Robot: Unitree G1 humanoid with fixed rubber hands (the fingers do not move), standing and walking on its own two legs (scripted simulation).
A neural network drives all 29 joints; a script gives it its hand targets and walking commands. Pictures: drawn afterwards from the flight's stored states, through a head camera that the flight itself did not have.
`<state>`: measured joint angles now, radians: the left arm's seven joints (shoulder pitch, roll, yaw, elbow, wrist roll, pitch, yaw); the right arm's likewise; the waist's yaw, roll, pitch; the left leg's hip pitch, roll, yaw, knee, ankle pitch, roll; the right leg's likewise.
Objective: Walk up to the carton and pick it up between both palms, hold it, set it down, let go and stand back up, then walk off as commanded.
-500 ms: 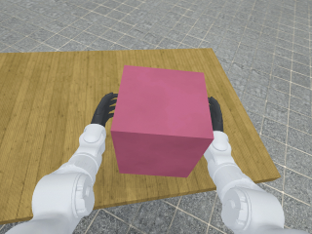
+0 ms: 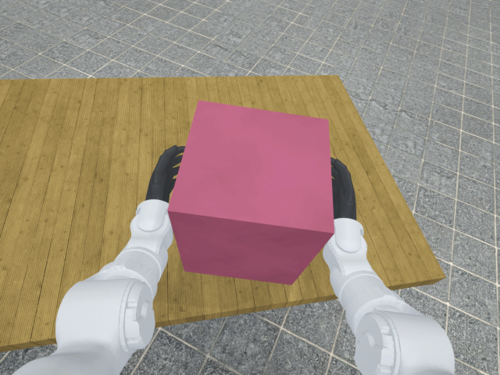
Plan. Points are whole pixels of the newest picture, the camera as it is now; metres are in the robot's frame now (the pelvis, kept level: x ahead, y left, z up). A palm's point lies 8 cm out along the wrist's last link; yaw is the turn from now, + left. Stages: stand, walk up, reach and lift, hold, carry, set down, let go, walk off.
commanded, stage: reach and lift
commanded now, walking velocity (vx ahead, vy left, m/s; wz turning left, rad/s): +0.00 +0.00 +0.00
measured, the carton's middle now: (249, 202) +0.42 +0.00 +0.00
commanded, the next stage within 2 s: none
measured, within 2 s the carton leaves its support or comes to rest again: leaves its support in 0.36 s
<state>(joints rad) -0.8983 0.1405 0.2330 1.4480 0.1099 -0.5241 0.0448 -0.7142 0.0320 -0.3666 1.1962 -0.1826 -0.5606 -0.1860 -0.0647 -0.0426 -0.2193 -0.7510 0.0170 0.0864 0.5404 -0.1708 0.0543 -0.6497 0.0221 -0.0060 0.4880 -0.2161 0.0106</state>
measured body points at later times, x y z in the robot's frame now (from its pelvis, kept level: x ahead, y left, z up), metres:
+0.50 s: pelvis +0.01 +0.00 +0.00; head +0.06 +0.04 +0.45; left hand +0.44 +0.15 +0.05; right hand +0.41 -0.16 +0.07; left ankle +0.03 +0.08 -0.73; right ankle -0.01 -0.13 -0.73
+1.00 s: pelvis -0.01 -0.02 +0.02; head -0.03 +0.01 +0.46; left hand +0.41 +0.14 +0.15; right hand +0.39 -0.16 +0.15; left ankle +0.03 +0.08 -0.73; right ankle -0.01 -0.13 -0.73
